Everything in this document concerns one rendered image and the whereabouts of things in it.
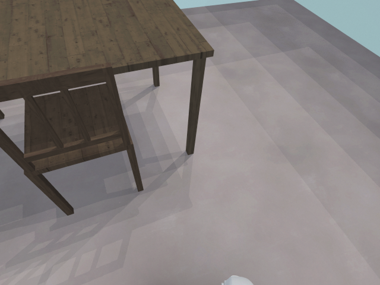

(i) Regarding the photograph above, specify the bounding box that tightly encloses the chair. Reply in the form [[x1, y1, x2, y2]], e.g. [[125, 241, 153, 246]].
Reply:
[[0, 62, 144, 215]]

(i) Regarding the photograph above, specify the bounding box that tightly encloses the table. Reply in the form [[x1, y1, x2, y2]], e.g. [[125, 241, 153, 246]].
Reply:
[[0, 0, 214, 155]]

